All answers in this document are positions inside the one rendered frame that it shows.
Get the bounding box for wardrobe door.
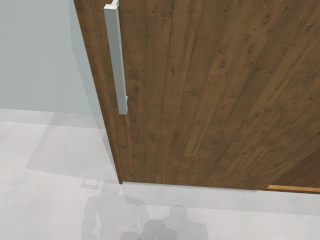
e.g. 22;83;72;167
271;146;320;188
83;0;320;191

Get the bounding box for handle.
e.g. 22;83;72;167
103;0;128;115

